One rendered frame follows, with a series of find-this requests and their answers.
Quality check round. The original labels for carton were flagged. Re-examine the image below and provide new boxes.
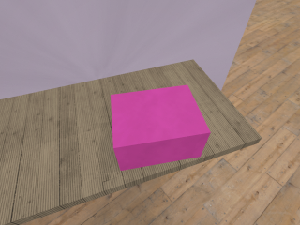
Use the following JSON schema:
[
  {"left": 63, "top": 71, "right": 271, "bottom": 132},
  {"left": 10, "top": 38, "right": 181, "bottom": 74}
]
[{"left": 111, "top": 85, "right": 211, "bottom": 171}]

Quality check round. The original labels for table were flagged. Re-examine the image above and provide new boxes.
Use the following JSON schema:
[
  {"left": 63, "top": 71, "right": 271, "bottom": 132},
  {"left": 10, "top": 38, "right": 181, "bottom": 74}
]
[{"left": 0, "top": 59, "right": 262, "bottom": 225}]

